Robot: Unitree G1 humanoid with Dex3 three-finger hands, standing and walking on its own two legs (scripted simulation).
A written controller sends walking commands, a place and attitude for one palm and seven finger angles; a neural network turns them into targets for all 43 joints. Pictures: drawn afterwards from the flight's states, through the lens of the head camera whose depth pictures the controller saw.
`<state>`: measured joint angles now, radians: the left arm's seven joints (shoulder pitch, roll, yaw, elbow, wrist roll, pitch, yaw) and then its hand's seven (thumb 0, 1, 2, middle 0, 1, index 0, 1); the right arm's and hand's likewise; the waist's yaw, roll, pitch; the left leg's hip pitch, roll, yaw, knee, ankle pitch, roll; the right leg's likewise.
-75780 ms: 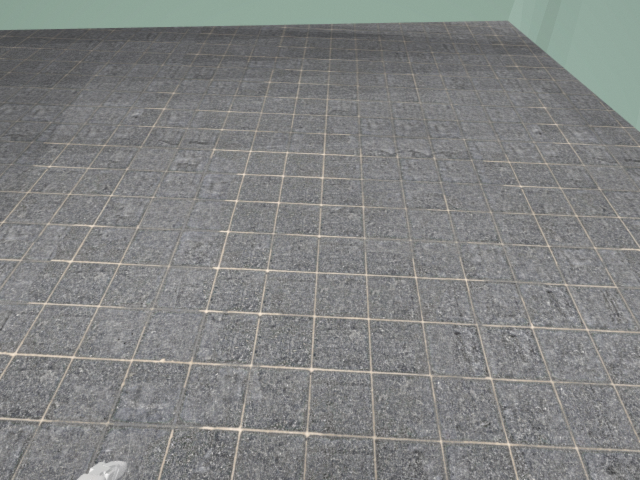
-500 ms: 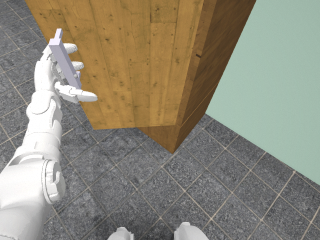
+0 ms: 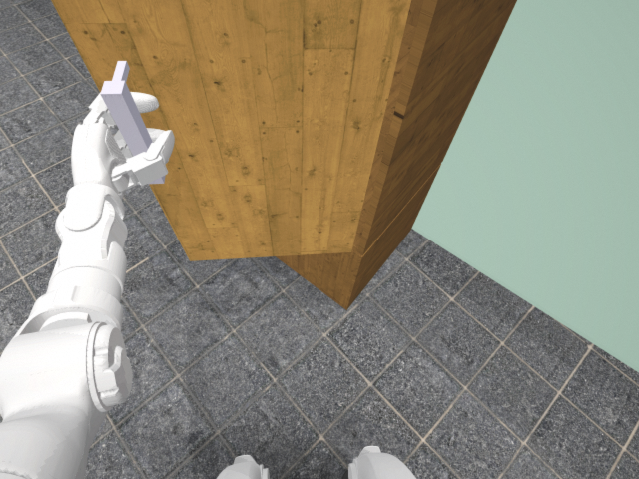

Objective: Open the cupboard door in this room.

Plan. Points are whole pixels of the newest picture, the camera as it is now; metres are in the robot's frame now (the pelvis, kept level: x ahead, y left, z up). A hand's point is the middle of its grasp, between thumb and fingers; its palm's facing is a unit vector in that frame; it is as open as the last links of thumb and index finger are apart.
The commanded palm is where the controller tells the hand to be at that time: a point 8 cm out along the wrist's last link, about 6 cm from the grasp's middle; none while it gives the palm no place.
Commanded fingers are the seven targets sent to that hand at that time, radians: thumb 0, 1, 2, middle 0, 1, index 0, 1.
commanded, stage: close the thumb around the handle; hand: left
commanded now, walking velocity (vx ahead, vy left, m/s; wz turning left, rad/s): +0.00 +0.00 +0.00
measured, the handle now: (140, 126) +0.55 +0.20 +0.09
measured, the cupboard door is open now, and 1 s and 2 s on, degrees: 43 73 86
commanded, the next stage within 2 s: pull the door open along its arc in 0.16 s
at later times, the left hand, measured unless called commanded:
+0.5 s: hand (153, 166) +0.47 +0.17 +0.10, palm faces +0.04 -1.00 +0.00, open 5.8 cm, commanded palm +0.42 +0.23 +0.10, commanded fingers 0.00 0.90 0.90 -0.40 -1.35 -0.40 -1.35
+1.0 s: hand (207, 258) +0.34 +0.10 +0.10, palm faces +0.39 -0.92 +0.03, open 6.2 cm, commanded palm +0.28 +0.16 +0.10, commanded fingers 0.00 0.90 0.90 -0.40 -1.35 -0.40 -1.35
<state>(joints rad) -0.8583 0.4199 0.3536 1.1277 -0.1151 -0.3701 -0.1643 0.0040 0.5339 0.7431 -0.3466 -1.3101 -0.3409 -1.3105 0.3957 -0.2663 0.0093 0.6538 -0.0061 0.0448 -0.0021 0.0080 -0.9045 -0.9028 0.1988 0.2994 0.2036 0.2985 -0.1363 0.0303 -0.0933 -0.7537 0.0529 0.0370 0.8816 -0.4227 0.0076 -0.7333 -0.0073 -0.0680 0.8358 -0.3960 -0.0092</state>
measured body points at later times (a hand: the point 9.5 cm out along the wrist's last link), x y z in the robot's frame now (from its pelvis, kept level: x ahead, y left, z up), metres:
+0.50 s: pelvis +0.01 +0.00 +0.01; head +0.09 +0.00 +0.45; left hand +0.47 +0.23 +0.10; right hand +0.03 -0.27 -0.12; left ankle -0.01 +0.11 -0.69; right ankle +0.00 -0.12 -0.69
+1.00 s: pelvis +0.01 -0.01 +0.02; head +0.03 -0.03 +0.47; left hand +0.32 +0.15 +0.10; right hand +0.19 -0.23 -0.07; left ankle -0.01 +0.11 -0.69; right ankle +0.00 -0.12 -0.69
